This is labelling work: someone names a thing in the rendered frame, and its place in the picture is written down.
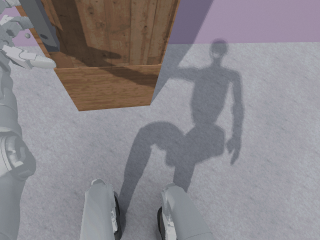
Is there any robot left hand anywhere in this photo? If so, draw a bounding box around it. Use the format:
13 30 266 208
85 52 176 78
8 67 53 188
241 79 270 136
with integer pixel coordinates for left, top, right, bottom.
0 0 57 70

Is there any robot thigh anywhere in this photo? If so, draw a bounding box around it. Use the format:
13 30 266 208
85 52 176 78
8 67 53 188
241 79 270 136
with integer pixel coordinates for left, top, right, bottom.
160 186 215 240
79 182 116 240

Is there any robot left upper arm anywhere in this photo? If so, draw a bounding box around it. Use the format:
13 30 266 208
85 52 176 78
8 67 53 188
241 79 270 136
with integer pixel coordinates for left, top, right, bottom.
0 135 37 240

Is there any handle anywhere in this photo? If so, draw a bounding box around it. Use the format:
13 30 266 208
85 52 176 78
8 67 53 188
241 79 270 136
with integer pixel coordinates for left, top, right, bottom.
19 0 60 52

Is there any robot left thigh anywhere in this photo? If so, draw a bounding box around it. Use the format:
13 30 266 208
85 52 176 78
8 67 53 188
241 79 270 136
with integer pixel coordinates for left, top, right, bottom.
79 182 116 240

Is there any robot right thigh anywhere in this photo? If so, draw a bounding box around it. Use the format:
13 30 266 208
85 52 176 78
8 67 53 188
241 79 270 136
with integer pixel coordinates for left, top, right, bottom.
160 186 215 240

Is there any robot left forearm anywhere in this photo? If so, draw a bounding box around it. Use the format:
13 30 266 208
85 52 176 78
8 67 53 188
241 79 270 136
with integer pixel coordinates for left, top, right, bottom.
0 56 23 139

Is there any cupboard door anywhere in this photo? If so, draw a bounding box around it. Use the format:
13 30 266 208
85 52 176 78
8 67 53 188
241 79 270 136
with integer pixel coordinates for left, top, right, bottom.
40 0 175 69

